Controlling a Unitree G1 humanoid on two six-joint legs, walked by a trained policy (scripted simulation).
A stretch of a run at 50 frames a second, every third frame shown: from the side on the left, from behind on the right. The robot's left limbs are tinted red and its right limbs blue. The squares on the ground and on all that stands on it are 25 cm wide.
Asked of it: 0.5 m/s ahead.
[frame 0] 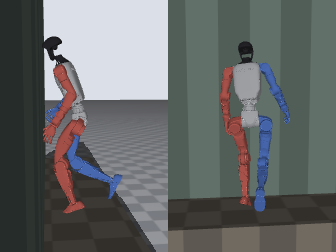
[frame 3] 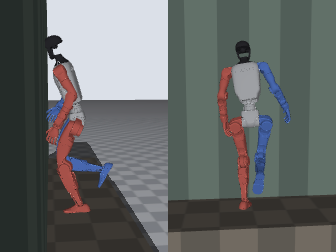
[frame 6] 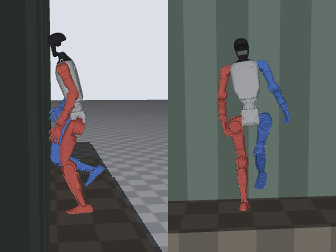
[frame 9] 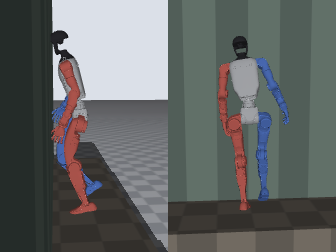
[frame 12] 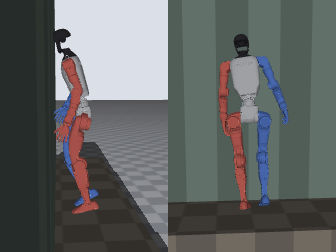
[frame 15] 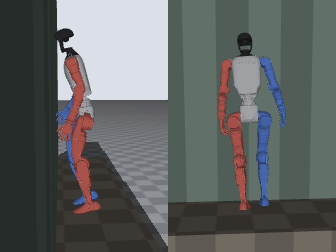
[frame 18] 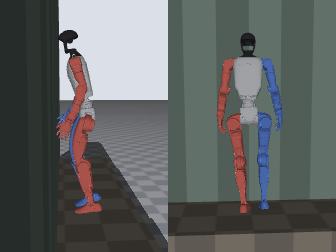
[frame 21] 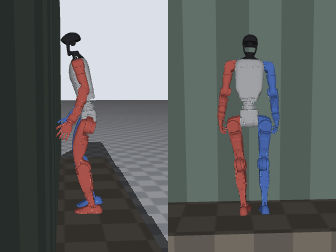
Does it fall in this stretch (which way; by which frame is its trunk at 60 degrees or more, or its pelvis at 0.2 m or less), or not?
no
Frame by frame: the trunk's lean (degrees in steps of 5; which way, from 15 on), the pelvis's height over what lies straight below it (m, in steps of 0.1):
0: 25 forward, 0.8
3: 20 forward, 0.8
6: 20 forward, 0.8
9: 20 forward, 0.8
12: 20 forward, 0.8
15: 20 forward, 0.8
18: 15 forward, 0.8
21: 15 forward, 0.8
